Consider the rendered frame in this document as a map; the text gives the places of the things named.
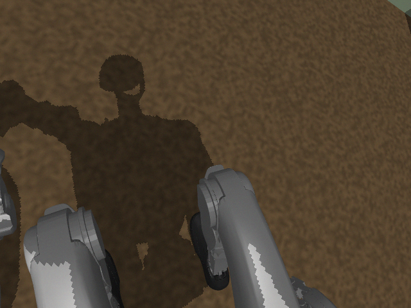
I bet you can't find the right robot hand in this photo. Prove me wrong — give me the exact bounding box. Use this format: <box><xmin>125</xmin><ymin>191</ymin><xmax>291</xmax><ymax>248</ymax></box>
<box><xmin>290</xmin><ymin>276</ymin><xmax>337</xmax><ymax>308</ymax></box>

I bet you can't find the left robot arm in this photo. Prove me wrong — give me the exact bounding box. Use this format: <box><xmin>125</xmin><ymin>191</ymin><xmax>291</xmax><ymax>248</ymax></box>
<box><xmin>0</xmin><ymin>149</ymin><xmax>17</xmax><ymax>308</ymax></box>

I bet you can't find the right robot foot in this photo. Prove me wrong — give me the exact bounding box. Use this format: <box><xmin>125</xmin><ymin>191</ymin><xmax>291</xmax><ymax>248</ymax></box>
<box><xmin>189</xmin><ymin>212</ymin><xmax>229</xmax><ymax>291</ymax></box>

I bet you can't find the left robot foot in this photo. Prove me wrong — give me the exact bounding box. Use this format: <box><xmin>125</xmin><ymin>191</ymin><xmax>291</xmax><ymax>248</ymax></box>
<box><xmin>105</xmin><ymin>249</ymin><xmax>124</xmax><ymax>308</ymax></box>

